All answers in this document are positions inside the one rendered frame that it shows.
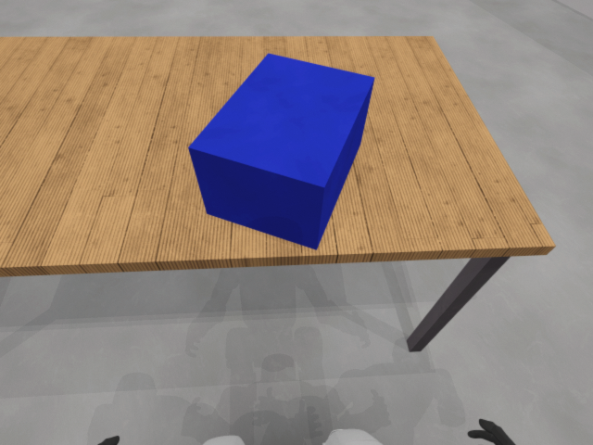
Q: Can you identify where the carton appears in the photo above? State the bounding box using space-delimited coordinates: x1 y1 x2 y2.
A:
188 53 375 250

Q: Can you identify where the robot right hand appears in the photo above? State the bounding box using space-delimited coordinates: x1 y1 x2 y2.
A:
468 419 515 445

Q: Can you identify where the table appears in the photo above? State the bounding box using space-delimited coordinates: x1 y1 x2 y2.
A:
0 36 556 352

